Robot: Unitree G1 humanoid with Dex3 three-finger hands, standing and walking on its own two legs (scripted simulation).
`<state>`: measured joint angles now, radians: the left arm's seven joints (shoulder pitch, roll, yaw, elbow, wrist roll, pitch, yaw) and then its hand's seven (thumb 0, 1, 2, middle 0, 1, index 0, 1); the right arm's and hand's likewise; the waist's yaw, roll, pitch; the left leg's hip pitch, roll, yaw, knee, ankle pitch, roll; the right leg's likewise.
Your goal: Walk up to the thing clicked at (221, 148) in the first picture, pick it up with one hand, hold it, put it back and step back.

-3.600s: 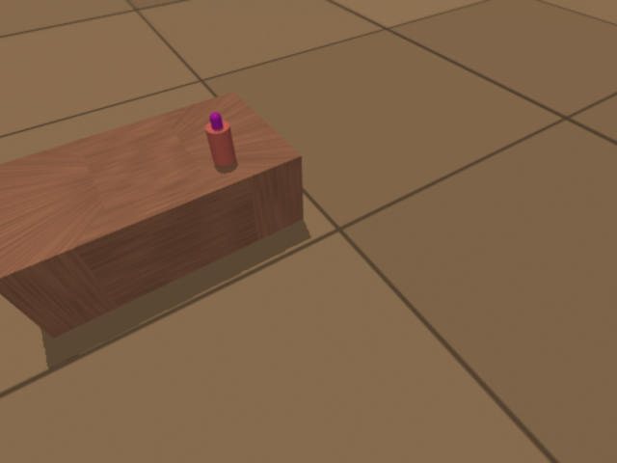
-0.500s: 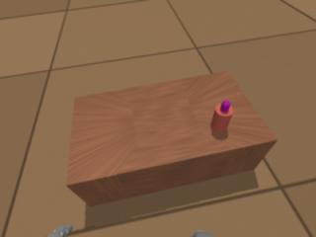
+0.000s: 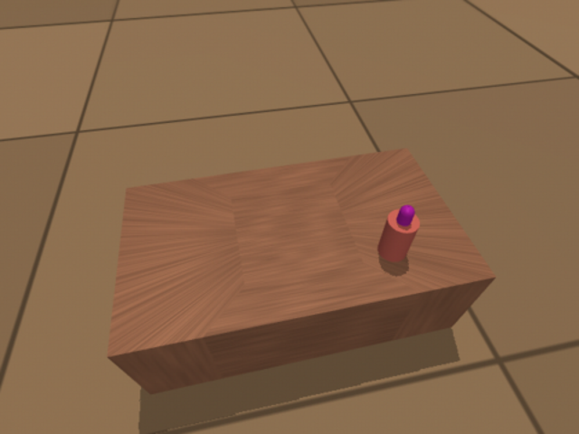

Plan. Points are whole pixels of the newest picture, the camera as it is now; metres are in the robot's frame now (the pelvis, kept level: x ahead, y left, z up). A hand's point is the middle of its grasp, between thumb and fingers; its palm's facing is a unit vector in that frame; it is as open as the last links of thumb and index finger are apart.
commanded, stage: walk up
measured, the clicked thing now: (399, 230) +0.70 -0.28 -0.31
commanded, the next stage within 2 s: stand in 1.10 s
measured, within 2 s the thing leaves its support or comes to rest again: neither
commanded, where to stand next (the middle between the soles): +0.05 -0.03 m, yaw -2 degrees
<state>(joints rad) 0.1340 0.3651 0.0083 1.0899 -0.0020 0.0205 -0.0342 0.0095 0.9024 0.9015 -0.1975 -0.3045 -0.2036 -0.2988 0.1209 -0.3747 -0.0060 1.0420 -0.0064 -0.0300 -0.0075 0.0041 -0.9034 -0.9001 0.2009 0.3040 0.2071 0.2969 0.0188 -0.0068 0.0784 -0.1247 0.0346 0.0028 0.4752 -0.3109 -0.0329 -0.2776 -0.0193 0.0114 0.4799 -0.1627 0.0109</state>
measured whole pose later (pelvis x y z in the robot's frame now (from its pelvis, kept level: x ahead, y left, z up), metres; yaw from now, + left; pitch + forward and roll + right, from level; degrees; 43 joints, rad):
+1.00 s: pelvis +0.01 -0.01 +0.00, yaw -2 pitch -2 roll +1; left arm 0.10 0.34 0.03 1.10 0.01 0.02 -0.03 0.01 0.90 0.90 -0.20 -0.30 -0.20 -0.30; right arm 0.14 -0.37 -0.01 1.10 -0.01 -0.02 0.00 0.00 -0.90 -0.90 0.20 0.30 0.21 0.30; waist 0.00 0.00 0.06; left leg -0.07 0.05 0.03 0.38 -0.27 -0.04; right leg -0.25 0.00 0.03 0.42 -0.14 0.00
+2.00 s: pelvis +0.02 -0.01 +0.01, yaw +1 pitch -2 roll +0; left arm 0.09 0.34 0.00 1.15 0.01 -0.01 -0.01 0.01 0.90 0.90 -0.20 -0.30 -0.20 -0.30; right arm 0.13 -0.36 0.00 1.12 -0.01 0.00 0.01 0.00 -0.91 -0.90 0.20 0.30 0.21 0.30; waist 0.00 0.02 0.05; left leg -0.04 0.05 -0.01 0.32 -0.25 -0.05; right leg -0.20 -0.01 -0.01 0.36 -0.13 0.00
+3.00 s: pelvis +0.01 -0.02 +0.01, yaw +2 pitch -2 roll +0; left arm 0.11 0.34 0.01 1.15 0.01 -0.01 -0.02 0.01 0.90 0.90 -0.20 -0.30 -0.20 -0.30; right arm 0.17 -0.36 0.00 1.12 -0.02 0.00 0.01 0.00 -0.91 -0.90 0.20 0.30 0.21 0.30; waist 0.00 0.02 0.06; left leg -0.05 0.05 -0.03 0.33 -0.24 -0.06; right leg -0.21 -0.01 -0.03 0.37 -0.13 -0.01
